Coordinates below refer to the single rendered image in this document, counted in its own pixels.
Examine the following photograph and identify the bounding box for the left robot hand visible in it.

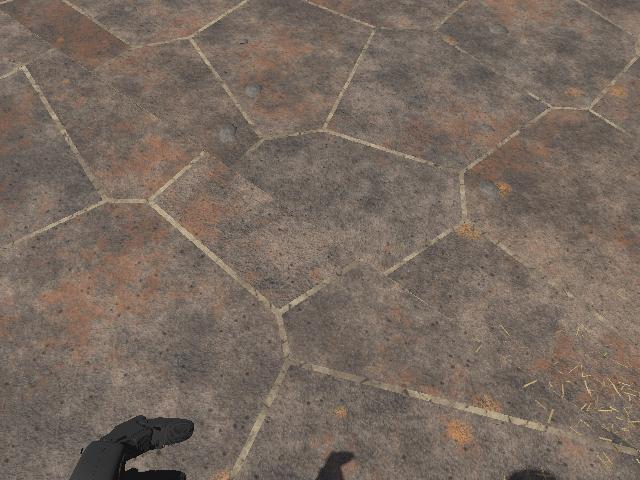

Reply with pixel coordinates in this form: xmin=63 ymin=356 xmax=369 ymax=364
xmin=69 ymin=415 xmax=194 ymax=480

